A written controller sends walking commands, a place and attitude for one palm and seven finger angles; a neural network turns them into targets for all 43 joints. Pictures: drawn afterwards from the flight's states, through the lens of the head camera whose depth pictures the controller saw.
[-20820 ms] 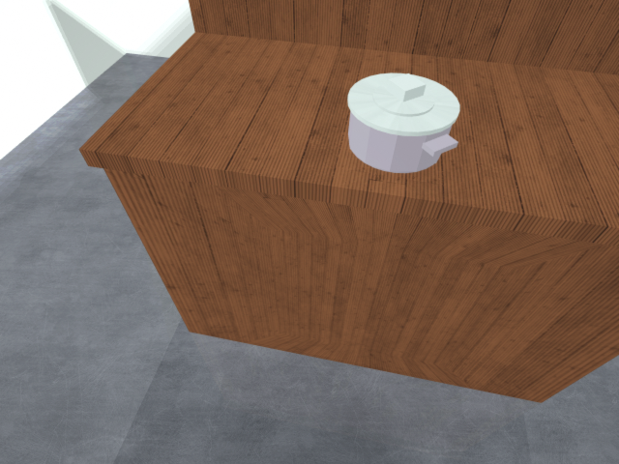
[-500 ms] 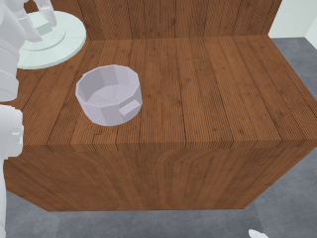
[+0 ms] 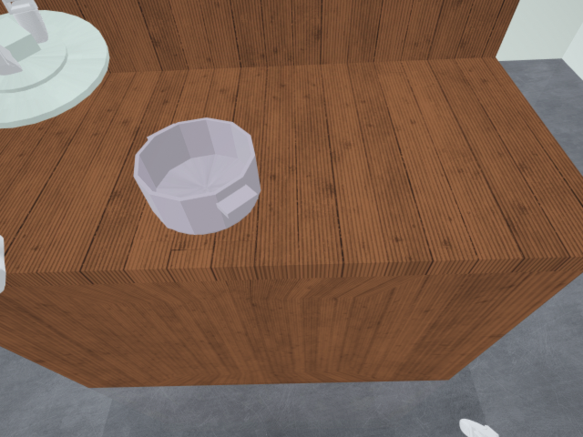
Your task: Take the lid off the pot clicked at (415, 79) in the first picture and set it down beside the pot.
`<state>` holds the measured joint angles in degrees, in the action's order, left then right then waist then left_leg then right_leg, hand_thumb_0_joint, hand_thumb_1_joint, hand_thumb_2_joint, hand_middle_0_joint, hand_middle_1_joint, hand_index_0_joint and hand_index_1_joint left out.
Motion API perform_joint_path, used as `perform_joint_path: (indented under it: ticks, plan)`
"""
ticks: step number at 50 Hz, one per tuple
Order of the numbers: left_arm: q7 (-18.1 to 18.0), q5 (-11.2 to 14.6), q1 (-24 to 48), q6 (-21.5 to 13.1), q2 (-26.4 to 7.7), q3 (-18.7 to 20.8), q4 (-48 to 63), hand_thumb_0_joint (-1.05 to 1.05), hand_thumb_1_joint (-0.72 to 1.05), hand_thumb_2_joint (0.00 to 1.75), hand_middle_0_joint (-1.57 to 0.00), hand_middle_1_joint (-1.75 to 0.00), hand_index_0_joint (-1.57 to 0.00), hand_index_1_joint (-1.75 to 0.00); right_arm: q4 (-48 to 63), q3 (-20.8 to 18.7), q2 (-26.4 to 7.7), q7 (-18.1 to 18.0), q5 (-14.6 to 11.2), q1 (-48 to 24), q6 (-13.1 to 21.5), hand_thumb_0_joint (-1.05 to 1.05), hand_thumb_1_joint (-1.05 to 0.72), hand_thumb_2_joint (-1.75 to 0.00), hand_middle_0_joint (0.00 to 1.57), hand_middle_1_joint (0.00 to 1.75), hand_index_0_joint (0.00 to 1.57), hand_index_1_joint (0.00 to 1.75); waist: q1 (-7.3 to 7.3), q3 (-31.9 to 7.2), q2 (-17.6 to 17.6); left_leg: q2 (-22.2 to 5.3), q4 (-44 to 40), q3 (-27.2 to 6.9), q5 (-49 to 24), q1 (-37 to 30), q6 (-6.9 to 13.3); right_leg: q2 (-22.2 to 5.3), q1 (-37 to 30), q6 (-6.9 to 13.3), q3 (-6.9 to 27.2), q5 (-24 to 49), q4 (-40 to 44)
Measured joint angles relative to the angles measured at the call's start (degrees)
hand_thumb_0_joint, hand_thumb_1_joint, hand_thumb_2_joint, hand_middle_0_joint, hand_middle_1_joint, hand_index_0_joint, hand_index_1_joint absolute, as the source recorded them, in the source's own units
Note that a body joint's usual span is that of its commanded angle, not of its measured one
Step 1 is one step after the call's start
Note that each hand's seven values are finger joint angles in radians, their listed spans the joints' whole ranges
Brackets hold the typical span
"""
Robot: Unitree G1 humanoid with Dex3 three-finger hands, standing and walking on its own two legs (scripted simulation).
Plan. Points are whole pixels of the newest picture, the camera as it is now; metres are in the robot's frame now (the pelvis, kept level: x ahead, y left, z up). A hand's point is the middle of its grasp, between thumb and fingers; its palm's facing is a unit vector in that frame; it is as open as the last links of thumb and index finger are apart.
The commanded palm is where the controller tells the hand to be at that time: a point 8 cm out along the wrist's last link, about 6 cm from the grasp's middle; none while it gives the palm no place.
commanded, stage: move the lid sideways beside the pot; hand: left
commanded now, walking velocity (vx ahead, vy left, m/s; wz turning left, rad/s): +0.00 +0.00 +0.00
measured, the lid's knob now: (5, 42) +0.48 +0.30 +0.30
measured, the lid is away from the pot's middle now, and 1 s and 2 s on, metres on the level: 0.16 0.22 0.22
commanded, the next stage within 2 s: lower the lid onto the table in 0.60 s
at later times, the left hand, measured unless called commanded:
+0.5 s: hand out of the picture +0.42 +0.33 +0.31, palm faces -0.17 -0.08 -0.98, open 7.6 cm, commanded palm +0.43 +0.34 +0.38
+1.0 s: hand out of the picture +0.44 +0.34 +0.29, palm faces -0.22 -0.16 -0.96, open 7.6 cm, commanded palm +0.45 +0.35 +0.36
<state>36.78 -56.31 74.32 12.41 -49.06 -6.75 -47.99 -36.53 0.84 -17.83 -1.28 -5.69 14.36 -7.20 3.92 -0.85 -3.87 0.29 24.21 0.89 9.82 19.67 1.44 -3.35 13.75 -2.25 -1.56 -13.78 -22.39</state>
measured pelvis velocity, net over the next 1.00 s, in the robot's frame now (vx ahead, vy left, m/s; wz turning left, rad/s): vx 0.00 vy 0.00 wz -0.01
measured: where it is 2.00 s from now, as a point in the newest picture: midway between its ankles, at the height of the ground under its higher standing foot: outside the picture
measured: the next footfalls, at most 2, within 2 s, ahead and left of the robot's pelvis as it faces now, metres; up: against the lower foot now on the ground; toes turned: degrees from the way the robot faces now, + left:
none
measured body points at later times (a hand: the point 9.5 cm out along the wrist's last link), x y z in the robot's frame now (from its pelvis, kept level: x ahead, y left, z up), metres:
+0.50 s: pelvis -0.01 -0.01 +0.00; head +0.03 -0.03 +0.45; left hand +0.42 +0.33 +0.37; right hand +0.07 -0.28 -0.13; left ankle +0.02 +0.11 -0.74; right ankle -0.03 -0.15 -0.74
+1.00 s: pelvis +0.00 +0.00 +0.00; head +0.05 -0.01 +0.45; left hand +0.44 +0.35 +0.34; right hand +0.05 -0.28 -0.13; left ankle +0.02 +0.11 -0.74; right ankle -0.03 -0.15 -0.74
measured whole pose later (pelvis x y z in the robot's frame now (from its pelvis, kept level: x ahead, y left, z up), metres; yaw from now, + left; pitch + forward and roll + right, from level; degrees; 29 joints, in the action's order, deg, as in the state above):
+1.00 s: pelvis +0.00 +0.00 +0.00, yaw -1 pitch +5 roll -1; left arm 36.9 -58.2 77.8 9.1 -55.8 -6.0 -62.1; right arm -38.6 2.0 -18.4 -2.7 -6.6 17.2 -6.1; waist 5.4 1.1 -3.0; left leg -0.8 26.2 0.9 10.8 20.5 1.3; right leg -2.2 13.6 -2.2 -1.4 -13.3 -22.0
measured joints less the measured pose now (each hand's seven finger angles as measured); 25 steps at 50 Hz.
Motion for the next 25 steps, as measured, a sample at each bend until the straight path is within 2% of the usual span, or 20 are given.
perform_joint_path:
  ticks: [13,25]
  plan:
    - [0.47,-0.21,-0.01,-1.75,-2.05,-1.26,-1.29,0.06,0.11,0.91,-0.66,-0.90,-0.76,-0.94,-0.41,0.87,0.05,-1.15,-0.53,-0.81,-0.22,0.01,-0.90,-0.90,0.20,0.29,0.20,0.30,-1.07,1.11,0.27,-0.46,0.41,-1.08,-0.31,-0.26,-0.51,0.58,-0.81,0.44,-1.00,0.22,0.04]
    - [0.72,-1.06,1.16,-4.75,-5.73,0.56,-7.33,0.06,0.11,0.91,-0.66,-0.90,-0.76,-0.94,-1.53,1.14,-0.52,-1.68,-0.81,0.68,-0.95,0.01,-0.90,-0.90,0.20,0.29,0.20,0.30,-0.21,1.46,0.01,-1.05,0.75,-0.93,-0.13,-0.32,-0.69,1.16,-0.97,0.55,-0.76,0.49,0.26]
